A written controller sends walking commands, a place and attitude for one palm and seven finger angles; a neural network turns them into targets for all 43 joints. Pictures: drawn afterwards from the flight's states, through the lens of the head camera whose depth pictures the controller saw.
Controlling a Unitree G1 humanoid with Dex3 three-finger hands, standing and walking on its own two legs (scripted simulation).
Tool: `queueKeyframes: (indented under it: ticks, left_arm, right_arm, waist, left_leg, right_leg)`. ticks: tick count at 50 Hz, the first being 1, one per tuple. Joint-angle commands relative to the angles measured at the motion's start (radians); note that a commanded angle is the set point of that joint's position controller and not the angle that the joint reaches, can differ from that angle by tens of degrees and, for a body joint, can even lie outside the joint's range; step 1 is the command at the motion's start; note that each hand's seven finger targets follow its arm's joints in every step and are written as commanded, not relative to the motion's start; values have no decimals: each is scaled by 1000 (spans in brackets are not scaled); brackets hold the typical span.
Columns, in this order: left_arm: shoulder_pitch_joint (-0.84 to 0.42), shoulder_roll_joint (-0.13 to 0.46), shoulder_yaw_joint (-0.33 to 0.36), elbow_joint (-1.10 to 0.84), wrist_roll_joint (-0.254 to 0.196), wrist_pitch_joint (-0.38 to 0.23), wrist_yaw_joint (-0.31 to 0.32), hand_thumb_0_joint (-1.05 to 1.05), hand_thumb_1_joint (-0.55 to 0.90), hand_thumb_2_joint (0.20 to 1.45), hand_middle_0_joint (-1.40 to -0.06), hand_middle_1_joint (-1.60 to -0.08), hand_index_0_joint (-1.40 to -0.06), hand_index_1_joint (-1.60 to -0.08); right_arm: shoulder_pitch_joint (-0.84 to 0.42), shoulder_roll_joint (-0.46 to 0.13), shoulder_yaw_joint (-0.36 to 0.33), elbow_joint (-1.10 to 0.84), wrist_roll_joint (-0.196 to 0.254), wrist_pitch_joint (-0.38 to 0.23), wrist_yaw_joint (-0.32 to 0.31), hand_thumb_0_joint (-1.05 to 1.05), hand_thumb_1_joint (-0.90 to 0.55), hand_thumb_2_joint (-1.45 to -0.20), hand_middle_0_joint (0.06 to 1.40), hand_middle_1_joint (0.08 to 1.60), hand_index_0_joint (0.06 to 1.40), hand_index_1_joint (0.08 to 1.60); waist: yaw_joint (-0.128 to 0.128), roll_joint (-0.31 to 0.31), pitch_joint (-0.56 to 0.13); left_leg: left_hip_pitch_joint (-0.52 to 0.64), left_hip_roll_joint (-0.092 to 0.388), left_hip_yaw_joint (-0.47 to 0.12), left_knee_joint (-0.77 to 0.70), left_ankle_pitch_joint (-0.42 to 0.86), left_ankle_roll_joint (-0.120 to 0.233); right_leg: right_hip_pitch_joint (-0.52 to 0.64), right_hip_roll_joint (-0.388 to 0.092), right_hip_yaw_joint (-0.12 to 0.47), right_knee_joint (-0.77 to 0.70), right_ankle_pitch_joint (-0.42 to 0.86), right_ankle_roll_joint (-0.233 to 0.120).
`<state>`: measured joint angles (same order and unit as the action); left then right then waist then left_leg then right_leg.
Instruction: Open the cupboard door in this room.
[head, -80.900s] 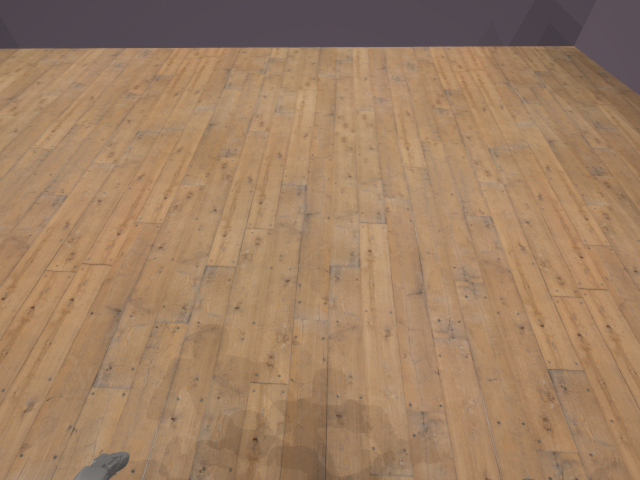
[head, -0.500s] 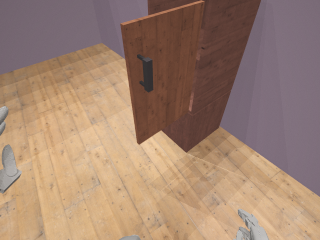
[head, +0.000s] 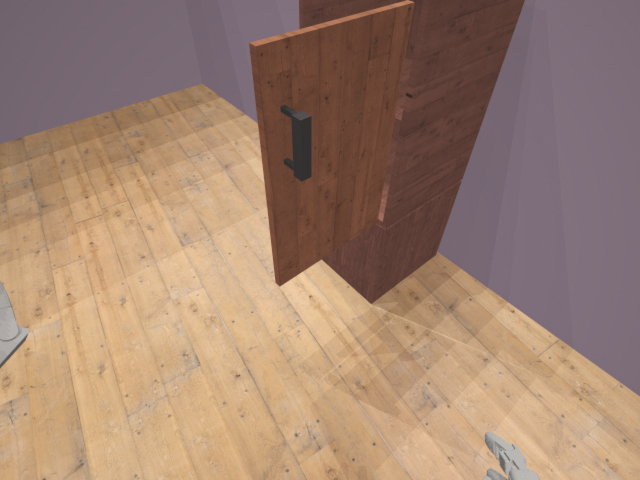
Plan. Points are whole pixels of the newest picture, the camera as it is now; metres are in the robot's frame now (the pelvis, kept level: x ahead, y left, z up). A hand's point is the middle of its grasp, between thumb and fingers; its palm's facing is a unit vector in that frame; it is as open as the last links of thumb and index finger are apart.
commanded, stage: stop stepping back and stand still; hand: left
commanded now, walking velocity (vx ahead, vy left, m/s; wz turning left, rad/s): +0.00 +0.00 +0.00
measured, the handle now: (294, 142) +0.65 +0.07 +0.09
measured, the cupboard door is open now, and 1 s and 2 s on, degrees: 91 91 91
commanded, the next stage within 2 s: let the arm hang, fingers relaxed in 0.64 s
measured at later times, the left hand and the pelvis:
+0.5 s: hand (41, 315) +0.23 +0.27 +0.16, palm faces +0.42 -0.78 -0.47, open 7.4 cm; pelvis +0.03 +0.01 +0.01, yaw +0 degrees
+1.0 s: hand out of the picture +0.11 +0.22 -0.14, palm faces -0.03 -0.96 -0.26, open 7.4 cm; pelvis +0.01 +0.02 +0.00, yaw +1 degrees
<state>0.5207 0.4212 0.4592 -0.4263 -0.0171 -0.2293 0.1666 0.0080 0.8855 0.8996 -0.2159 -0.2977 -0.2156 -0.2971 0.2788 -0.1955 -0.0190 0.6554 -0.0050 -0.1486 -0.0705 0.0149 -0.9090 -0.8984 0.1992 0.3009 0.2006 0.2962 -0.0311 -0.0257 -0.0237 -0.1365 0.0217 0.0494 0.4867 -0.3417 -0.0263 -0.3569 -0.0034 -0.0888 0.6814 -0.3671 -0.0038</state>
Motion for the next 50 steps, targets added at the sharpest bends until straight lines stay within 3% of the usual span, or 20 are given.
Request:
queueKeyframes:
  ticks: [1, 3, 4, 5, 8, 11, 14, 16, 18, 24, 35, 36, 37, 38, 39, 42, 44, 45, 47, 50]
  left_arm:
    - [-33, 154, 55, -217, 7, -57, -1, 0, 900, 900, -200, -300, -200, -300]
    - [-32, 184, 78, -217, 0, -58, -4, 0, 900, 900, -200, -300, -200, -300]
    - [-53, 177, 85, -225, -9, -66, -7, 0, 900, 900, -200, -300, -200, -300]
    - [-46, 195, 103, -229, -8, -64, -2, 0, 900, 900, -200, -300, -200, -300]
    - [14, 199, 141, -244, -8, -70, 10, 0, 900, 900, -200, -300, -200, -300]
    - [19, 165, 114, -224, -14, -65, 15, 0, 900, 900, -200, -300, -200, -300]
    - [-27, 150, 88, -247, -21, -71, 12, 0, 900, 900, -200, -300, -200, -300]
    - [-35, 136, 64, -232, -19, -60, 6, 0, 900, 900, -200, -300, -200, -300]
    - [-43, 131, 56, -209, -8, -53, -1, 0, 900, 900, -200, -300, -200, -300]
    - [-14, 141, 50, -238, -11, -40, -1, 0, 900, 900, -200, -300, -200, -300]
    - [79, 159, 99, -226, -35, -32, 3, 0, 900, 900, -200, -300, -200, -300]
    - [69, 148, 84, -215, -36, -30, 1, 0, 900, 900, -200, -300, -200, -300]
    - [-72, 11, -351, 540, 54, 104, -138, 0, 900, 900, -200, -300, -200, -300]
    - [-80, -14, -324, 571, 45, 187, -161, 0, 900, 900, -200, -300, -200, -300]
    - [-83, -29, -330, 563, 44, 211, -165, 0, 900, 900, -200, -300, -200, -300]
    - [-164, -27, -344, 695, 54, 210, -166, 0, 900, 900, -200, -300, -200, -300]
    - [-220, 13, -348, 810, 63, 206, -165, 0, 900, 900, -200, -300, -200, -300]
    - [-259, 30, -354, 869, 62, 209, -163, 0, 900, 900, -200, -300, -200, -300]
    - [-314, 14, -380, 980, 52, 219, -157, 0, 900, 900, -200, -300, -200, -300]
    - [-317, -15, -410, 1118, 40, 226, -150, 0, 900, 900, -200, -300, -200, -300]
  right_arm:
    - [-128, -151, -32, -144, 3, -47, 2, 0, -900, -900, 200, 300, 200, 300]
    - [-125, -131, -34, -162, 12, -37, 11, 0, -900, -900, 200, 300, 200, 300]
    - [-120, -122, -41, -157, 17, -32, 17, 0, -900, -900, 200, 300, 200, 300]
    - [-129, -128, -42, -152, 19, -19, 15, 0, -900, -900, 200, 300, 200, 300]
    - [-156, -84, -5, -167, 4, -4, 5, 0, -900, -900, 200, 300, 200, 300]
    - [-147, -87, 4, -161, 0, 5, -6, 0, -900, -900, 200, 300, 200, 300]
    - [-153, -131, -17, -170, -7, -6, -12, 0, -900, -900, 200, 300, 200, 300]
    - [-162, -146, -25, -187, 10, -10, -11, 0, -900, -900, 200, 300, 200, 300]
    - [-149, -132, -14, -174, 6, -17, -9, 0, -900, -900, 200, 300, 200, 300]
    - [-142, -135, -21, -192, 10, -23, -4, 0, -900, -900, 200, 300, 200, 300]
    - [-156, -128, -18, -210, 10, 3, -8, 0, -900, -900, 200, 300, 200, 300]
    - [-155, -128, -16, -209, 12, 4, -8, 0, -900, -900, 200, 300, 200, 300]
    - [-202, -304, -65, 33, 23, -50, 83, 0, -900, -900, 200, 300, 200, 300]
    - [-124, -262, -67, 38, 19, 20, 86, 0, -900, -900, 200, 300, 200, 300]
    - [-119, -257, -60, 22, 15, 43, 81, 0, -900, -900, 200, 300, 200, 300]
    - [-139, -242, -33, 31, -8, 78, 76, 0, -900, -900, 200, 300, 200, 300]
    - [-130, -237, -32, 57, -12, 96, 74, 0, -900, -900, 200, 300, 200, 300]
    - [-113, -231, -32, 74, -12, 110, 76, 0, -900, -900, 200, 300, 200, 300]
    - [-96, -201, -20, 125, -20, 133, 73, 0, -900, -900, 200, 300, 200, 300]
    - [-95, -174, 1, 182, -21, 146, 74, 0, -900, -900, 200, 300, 200, 300]
  waist:
    - [27, 147, 28]
    - [18, -96, -68]
    - [22, -156, -102]
    - [26, -134, -83]
    - [32, -80, -62]
    - [18, -47, -46]
    - [37, 125, 12]
    - [45, 111, 7]
    - [34, 172, -1]
    - [34, 73, -104]
    - [31, 79, -77]
    - [28, 68, -65]
    - [-23, 81, 32]
    - [-4, 93, -41]
    - [-1, 109, -19]
    - [30, -56, -45]
    - [28, -235, -69]
    - [14, -260, -66]
    - [0, -162, -35]
    - [15, 70, -17]
  left_leg:
    - [-205, 136, -61, 45, 449, 110]
    - [-304, -20, 27, 313, 119, 45]
    - [-280, -33, -26, 433, -154, 32]
    - [-284, -11, -62, 498, -176, 34]
    - [-202, 19, -39, 294, -91, 37]
    - [-44, -10, 15, 20, 99, 38]
    - [-71, 117, -154, -166, 78, 83]
    - [-146, 144, -171, -160, 116, 93]
    - [-143, 115, -126, -160, 221, 72]
    - [-78, 78, -70, -77, 386, 48]
    - [-100, 70, -75, -106, 322, 38]
    - [-102, 70, -75, -104, 309, 38]
    - [-181, 97, -110, 49, 397, 59]
    - [-142, 103, -108, 12, 428, 56]
    - [-165, 123, -124, -12, 377, 72]
    - [-274, 137, -201, -45, 281, 121]
    - [-197, 62, -139, 33, 207, 90]
    - [-157, 23, -107, 68, 170, 76]
    - [-95, 12, -76, 74, 151, 62]
    - [-104, 52, -126, -34, 210, 64]
  right_leg:
    - [268, -14, 35, -212, 278, -12]
    - [364, -235, 365, -271, 610, -120]
    - [313, -320, 443, -363, 531, -149]
    - [276, -332, 463, -391, 466, -138]
    - [191, -268, 296, -368, 377, -143]
    - [96, -183, 194, -378, 111, -79]
    - [97, -86, 164, -298, 41, -12]
    - [179, -49, 142, -267, 141, 12]
    - [209, -45, 116, -235, 251, 5]
    - [284, -76, 126, -245, 461, -4]
    - [264, -73, 123, -282, 404, -8]
    - [252, -75, 131, -291, 395, -6]
    - [79, -129, 65, -148, 410, -31]
    - [72, -115, 109, -162, 326, -40]
    - [51, -92, 89, -141, 210, -31]
    - [142, -72, 99, -116, 156, -38]
    - [127, -145, 165, -230, 206, -70]
    - [94, -189, 188, -270, 190, -103]
    - [38, -204, 198, -297, 167, -122]
    - [85, -138, 148, -275, 100, -75]
